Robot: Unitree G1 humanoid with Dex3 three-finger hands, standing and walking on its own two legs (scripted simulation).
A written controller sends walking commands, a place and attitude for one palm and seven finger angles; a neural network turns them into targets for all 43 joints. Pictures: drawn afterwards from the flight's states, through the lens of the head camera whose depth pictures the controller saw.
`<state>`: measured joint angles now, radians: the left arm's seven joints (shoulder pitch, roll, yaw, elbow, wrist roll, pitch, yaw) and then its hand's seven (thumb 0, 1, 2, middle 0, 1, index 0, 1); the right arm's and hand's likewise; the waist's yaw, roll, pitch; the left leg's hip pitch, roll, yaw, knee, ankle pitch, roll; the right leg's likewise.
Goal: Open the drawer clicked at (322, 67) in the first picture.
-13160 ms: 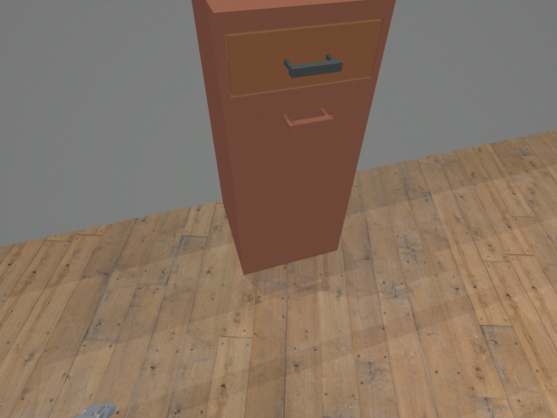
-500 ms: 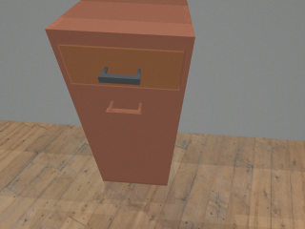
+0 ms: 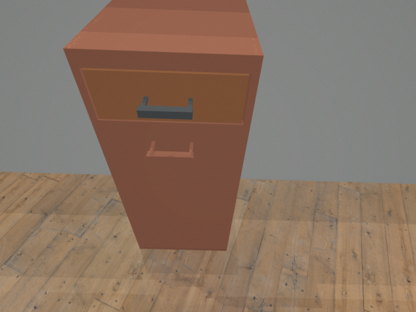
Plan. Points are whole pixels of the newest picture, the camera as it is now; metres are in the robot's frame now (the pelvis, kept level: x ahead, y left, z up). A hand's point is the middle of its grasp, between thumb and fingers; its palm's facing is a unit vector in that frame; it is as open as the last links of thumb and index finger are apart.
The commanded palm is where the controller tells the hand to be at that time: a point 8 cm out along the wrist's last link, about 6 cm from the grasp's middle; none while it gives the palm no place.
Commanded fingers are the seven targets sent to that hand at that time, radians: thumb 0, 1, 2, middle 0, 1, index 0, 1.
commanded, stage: come to a stop and stand still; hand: left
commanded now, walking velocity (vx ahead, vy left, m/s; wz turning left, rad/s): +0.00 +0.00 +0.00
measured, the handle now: (166, 106) +0.54 +0.13 +0.12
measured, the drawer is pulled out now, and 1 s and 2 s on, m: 0.00 0.00 0.00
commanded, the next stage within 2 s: look again from close up in 0.04 s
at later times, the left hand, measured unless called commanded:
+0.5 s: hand out of the picture -0.04 +0.14 -0.17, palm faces +0.04 -0.99 -0.15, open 7.3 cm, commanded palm none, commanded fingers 0.00 0.90 0.90 -0.20 -0.30 -0.20 -0.30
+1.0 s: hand (124, 280) +0.19 +0.17 -0.03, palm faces +0.03 -0.69 -0.72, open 7.6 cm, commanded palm +0.13 +0.19 -0.02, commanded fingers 0.00 0.62 0.78 -0.22 -0.48 -0.22 -0.48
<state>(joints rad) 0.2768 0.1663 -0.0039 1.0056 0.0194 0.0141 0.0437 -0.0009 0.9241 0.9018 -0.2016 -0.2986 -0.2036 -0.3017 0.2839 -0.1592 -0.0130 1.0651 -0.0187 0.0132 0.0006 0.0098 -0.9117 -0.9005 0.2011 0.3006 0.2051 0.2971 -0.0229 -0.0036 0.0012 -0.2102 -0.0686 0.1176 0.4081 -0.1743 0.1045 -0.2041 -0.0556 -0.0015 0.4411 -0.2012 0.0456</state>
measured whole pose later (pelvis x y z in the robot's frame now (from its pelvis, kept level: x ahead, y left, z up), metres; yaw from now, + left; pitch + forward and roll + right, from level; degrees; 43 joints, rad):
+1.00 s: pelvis +0.01 -0.03 -0.01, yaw +1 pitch +0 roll +1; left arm 0.44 0.28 -0.13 0.04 0.38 0.09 0.31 0.04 0.86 0.86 -0.21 -0.36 -0.21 -0.36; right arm 0.34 -0.28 0.00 0.80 0.03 -0.28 -0.07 0.03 -0.92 -0.90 0.20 0.30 0.20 0.30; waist -0.03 0.07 -0.07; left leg -0.31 -0.06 0.10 0.58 -0.27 0.07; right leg -0.32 -0.05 -0.01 0.66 -0.33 0.01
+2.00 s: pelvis +0.04 -0.04 +0.00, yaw +1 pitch -1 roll +1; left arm 0.02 0.55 0.01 -0.22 0.83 0.11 -0.01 0.00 -0.32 0.38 -0.31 -1.09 -0.31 -1.09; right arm 0.08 -0.28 -0.01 0.62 0.02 0.15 -0.01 0.01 -0.91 -0.90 0.20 0.30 0.20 0.30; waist 0.07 0.09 -0.01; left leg -0.19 -0.04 0.04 0.46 -0.25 0.04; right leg -0.18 -0.01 -0.02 0.49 -0.29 -0.01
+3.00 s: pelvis +0.01 -0.05 +0.00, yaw +2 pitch -3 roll +1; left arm -0.28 0.62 -0.03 -0.09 0.78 0.06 -0.25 0.00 -0.49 0.30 -0.32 -1.20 -0.32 -1.20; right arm 0.10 -0.27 0.04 0.62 0.03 0.09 0.00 0.01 -0.90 -0.90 0.20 0.30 0.20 0.30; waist 0.08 0.11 0.01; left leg -0.20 -0.04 0.01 0.42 -0.18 0.03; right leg -0.18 -0.01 -0.05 0.46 -0.24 -0.02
